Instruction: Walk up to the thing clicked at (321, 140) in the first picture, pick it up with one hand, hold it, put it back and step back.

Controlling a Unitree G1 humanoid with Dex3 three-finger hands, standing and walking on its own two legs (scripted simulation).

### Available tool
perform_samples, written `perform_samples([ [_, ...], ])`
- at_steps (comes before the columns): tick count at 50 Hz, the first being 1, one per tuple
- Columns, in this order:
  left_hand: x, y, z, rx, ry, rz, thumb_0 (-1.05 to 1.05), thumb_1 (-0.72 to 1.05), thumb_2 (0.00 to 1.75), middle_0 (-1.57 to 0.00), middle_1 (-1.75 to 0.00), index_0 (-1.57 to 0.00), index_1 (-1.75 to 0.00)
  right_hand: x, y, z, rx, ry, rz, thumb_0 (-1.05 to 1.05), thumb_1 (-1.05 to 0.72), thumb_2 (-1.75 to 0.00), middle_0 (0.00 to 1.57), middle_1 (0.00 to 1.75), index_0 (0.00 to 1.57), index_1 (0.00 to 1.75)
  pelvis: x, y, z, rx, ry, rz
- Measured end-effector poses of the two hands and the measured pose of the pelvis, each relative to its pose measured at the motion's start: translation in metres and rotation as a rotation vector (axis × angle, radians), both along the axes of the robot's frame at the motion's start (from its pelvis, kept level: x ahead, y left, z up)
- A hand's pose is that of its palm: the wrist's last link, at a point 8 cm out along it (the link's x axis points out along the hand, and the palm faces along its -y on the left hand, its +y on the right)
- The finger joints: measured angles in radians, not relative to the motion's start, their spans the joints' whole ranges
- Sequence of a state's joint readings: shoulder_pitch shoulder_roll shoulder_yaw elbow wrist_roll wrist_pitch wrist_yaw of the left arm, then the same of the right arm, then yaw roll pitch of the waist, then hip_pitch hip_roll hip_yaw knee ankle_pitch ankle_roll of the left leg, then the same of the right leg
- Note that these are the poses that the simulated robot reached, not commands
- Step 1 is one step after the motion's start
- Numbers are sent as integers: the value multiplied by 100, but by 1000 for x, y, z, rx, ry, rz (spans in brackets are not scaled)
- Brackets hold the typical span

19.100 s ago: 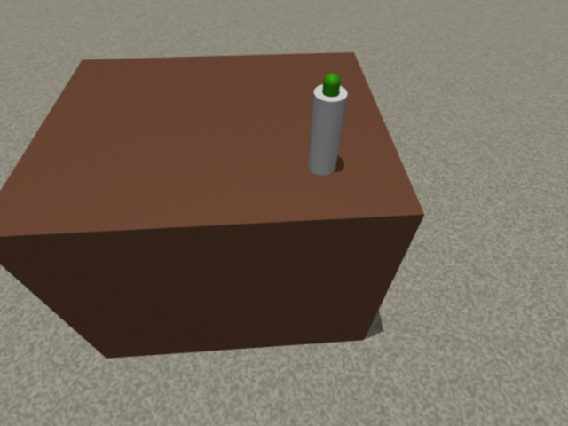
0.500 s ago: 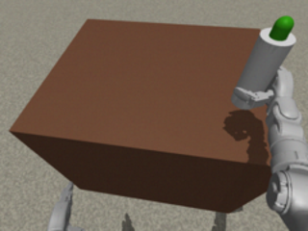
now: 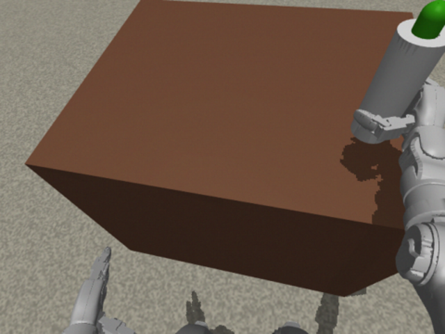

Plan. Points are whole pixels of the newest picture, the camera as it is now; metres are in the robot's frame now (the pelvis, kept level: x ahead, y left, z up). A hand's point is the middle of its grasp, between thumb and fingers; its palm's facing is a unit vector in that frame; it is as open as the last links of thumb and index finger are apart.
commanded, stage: lower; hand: right
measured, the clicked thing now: (397, 80) +0.50 -0.20 +0.16
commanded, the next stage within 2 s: loosen in 1.14 s
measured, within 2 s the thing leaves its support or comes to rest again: rests again in 0.96 s
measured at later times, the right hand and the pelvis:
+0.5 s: hand (372, 120) +0.51 -0.20 +0.06, palm faces +0.15 +0.99 +0.00, open 9.8 cm; pelvis +0.00 +0.00 -0.03, yaw +0 degrees
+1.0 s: hand (365, 129) +0.51 -0.20 +0.03, palm faces +0.15 +0.99 +0.00, open 9.8 cm; pelvis -0.01 +0.00 -0.04, yaw +0 degrees
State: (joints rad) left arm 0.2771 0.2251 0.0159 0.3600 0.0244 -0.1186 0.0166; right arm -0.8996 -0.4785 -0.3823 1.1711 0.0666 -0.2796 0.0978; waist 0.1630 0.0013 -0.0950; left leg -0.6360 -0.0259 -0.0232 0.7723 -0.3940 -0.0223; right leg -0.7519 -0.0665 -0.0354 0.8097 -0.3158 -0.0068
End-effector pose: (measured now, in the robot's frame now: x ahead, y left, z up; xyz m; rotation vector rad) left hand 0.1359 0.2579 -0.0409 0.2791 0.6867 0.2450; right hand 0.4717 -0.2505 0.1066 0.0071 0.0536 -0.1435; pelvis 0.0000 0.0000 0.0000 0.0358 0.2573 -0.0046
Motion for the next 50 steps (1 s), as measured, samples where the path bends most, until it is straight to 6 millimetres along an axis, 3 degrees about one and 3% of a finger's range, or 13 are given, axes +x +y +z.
perform_samples([
  [12, -1, 0, -3, 32, -8, -9, -1, -53, 5, -5, -4, -5, -4, 6, -2, -31, 1, 0, -3, 0, 47, -114, 78, 113, 80, 115, 0, -1, -14, 12, 52, -3],
  [50, -1, 5, -4, 78, -28, -28, -1, -53, 4, -5, -3, -5, -3, 13, 0, -77, -6, 3, -11, 0, 47, -114, 77, 114, 79, 116, -6, 4, -42, 30, 119, -7],
])
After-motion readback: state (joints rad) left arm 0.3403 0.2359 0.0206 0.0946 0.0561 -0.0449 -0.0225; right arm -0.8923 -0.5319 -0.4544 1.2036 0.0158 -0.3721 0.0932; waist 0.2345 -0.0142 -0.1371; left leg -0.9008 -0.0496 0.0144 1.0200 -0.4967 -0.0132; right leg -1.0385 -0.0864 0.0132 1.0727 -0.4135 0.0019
